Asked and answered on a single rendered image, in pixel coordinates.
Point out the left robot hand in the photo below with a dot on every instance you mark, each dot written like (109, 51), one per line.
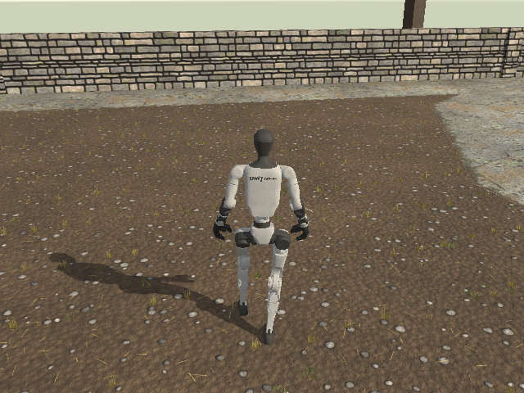
(216, 229)

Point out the robot right upper arm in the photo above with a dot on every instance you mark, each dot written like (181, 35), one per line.
(292, 186)

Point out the robot right shin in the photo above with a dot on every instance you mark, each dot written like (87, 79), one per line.
(272, 306)

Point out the robot head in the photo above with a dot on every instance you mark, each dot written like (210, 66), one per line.
(263, 141)

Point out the right robot hand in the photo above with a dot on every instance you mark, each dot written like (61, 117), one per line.
(296, 229)

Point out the robot right forearm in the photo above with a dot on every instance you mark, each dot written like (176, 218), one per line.
(301, 216)

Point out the robot left forearm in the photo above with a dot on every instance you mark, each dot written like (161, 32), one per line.
(222, 215)

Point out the robot left upper arm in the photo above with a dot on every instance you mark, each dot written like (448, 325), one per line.
(237, 172)

